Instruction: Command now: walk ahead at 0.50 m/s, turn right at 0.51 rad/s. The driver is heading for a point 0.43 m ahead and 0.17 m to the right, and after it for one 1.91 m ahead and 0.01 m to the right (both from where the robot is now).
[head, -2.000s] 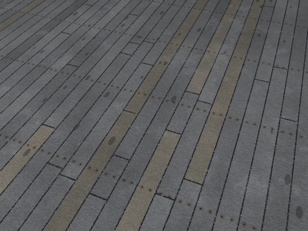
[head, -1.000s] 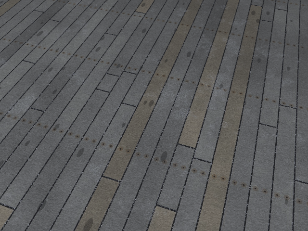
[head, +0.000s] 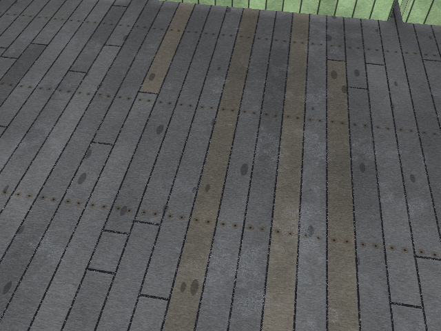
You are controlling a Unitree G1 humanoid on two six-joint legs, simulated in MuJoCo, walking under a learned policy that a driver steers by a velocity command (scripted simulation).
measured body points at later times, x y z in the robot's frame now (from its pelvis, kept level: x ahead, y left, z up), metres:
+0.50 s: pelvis +0.27 -0.08 +0.00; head +0.30 -0.10 +0.45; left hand +0.41 +0.17 -0.11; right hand +0.38 -0.39 -0.10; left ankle +0.43 +0.08 -0.67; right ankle +0.25 -0.14 -0.75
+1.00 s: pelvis +0.59 -0.08 +0.00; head +0.62 -0.07 +0.45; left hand +0.77 +0.17 -0.10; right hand +0.63 -0.36 -0.12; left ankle +0.61 -0.02 -0.75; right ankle +0.63 -0.26 -0.68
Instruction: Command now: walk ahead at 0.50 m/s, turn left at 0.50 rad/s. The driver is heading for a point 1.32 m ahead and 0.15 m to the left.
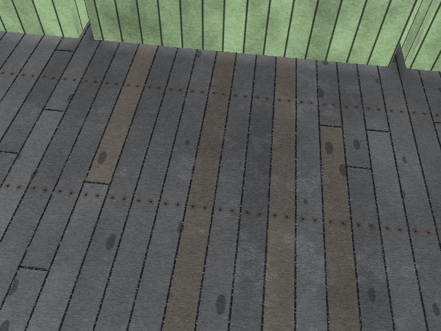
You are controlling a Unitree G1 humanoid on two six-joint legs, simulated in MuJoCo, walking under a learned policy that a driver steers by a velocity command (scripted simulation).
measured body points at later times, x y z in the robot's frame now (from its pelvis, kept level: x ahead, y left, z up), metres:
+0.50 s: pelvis +0.28 -0.04 +0.00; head +0.31 -0.04 +0.45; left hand +0.27 +0.25 -0.11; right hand +0.51 -0.26 -0.10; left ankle +0.29 +0.12 -0.67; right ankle +0.30 -0.15 -0.74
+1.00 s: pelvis +0.52 +0.10 +0.00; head +0.54 +0.11 +0.45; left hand +0.59 +0.40 -0.11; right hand +0.66 -0.16 -0.11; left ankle +0.48 +0.17 -0.74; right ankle +0.67 -0.04 -0.67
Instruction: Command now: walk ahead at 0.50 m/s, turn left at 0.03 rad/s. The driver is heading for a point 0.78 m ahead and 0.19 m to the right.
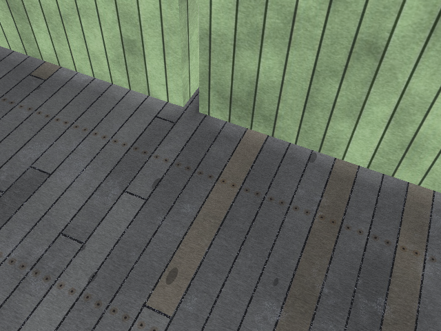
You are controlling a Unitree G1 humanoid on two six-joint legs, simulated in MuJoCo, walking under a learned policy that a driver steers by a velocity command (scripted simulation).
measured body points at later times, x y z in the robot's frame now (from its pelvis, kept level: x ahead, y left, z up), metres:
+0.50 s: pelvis +0.27 -0.07 +0.00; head +0.30 -0.08 +0.45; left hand +0.33 +0.21 -0.12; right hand +0.41 -0.34 -0.11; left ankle +0.33 +0.10 -0.68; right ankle +0.28 -0.16 -0.75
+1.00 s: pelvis +0.54 +0.00 +0.00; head +0.57 +0.00 +0.45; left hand +0.68 +0.27 -0.13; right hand +0.60 -0.29 -0.12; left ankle +0.57 +0.09 -0.75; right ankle +0.54 -0.16 -0.66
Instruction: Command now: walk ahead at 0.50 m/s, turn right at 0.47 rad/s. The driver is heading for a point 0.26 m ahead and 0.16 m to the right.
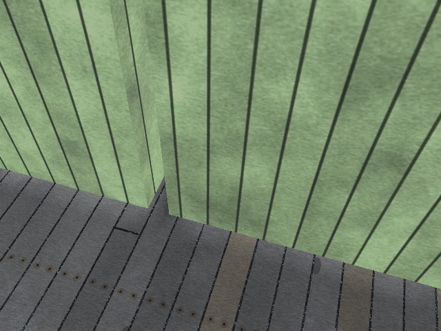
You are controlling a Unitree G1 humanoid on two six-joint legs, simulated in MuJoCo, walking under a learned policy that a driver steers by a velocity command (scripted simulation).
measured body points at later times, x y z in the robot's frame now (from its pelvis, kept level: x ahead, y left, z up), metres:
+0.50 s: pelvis +0.18 -0.05 +0.00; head +0.21 -0.08 +0.44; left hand +0.37 +0.19 -0.10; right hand +0.32 -0.34 -0.12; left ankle +0.22 +0.12 -0.69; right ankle +0.24 -0.15 -0.74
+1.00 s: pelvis +0.25 +0.00 +0.00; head +0.26 +0.00 +0.45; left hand +0.43 +0.24 -0.13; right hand +0.32 -0.29 -0.13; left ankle +0.27 +0.12 -0.74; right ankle +0.24 -0.15 -0.74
